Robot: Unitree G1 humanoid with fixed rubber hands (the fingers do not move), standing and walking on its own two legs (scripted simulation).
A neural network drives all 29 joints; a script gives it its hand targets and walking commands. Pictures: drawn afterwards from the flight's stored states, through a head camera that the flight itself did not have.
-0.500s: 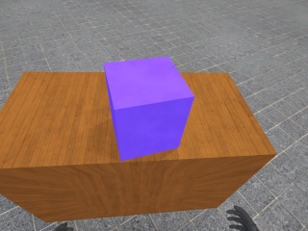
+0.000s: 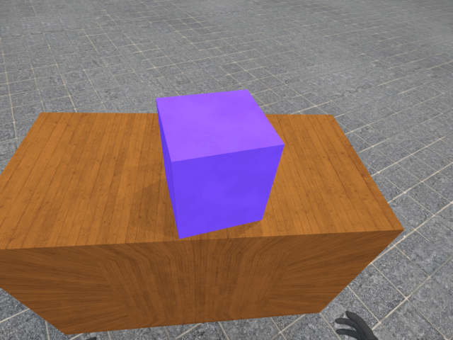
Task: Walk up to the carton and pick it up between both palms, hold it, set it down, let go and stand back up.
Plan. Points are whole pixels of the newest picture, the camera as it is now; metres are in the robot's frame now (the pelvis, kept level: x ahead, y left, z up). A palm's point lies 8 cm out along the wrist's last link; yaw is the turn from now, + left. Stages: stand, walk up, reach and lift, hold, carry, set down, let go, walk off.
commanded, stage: stand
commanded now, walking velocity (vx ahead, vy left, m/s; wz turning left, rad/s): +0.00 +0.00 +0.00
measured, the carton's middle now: (213, 164) +0.48 +0.06 +0.03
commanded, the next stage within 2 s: none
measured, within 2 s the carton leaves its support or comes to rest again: neither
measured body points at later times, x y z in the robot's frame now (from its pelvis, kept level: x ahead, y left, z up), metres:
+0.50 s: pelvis -0.01 +0.00 +0.00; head -0.04 +0.02 +0.45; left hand +0.06 +0.27 -0.13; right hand +0.13 -0.27 -0.10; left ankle +0.04 +0.10 -0.74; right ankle -0.03 -0.09 -0.74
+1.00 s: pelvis -0.02 +0.01 +0.00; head -0.06 +0.03 +0.45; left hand +0.04 +0.28 -0.14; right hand +0.12 -0.26 -0.10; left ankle +0.04 +0.10 -0.74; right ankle -0.03 -0.09 -0.74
